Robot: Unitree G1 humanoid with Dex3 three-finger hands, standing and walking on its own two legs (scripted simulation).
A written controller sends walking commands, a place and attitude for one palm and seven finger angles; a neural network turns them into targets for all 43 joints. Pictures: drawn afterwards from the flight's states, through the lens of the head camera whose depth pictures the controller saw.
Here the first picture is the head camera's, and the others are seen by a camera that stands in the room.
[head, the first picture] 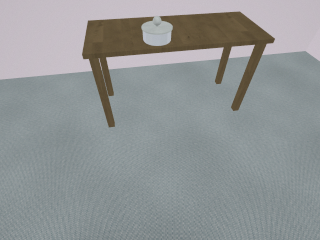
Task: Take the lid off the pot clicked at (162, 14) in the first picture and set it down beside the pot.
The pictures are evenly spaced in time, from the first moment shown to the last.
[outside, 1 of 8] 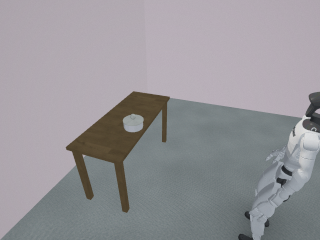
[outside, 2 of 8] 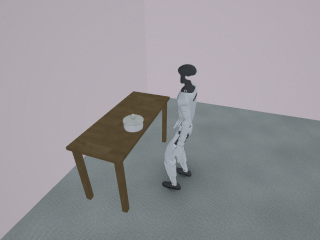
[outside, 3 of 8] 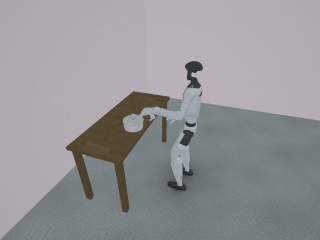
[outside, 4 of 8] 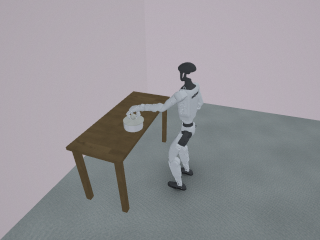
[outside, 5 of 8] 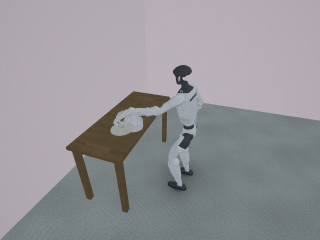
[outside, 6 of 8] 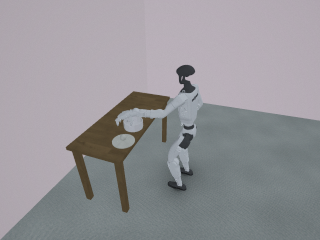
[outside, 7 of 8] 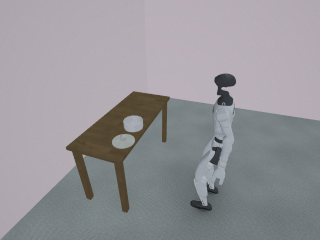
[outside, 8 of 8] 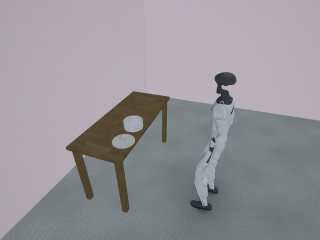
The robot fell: no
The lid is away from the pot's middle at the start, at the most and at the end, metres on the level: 0.00 0.25 0.24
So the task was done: yes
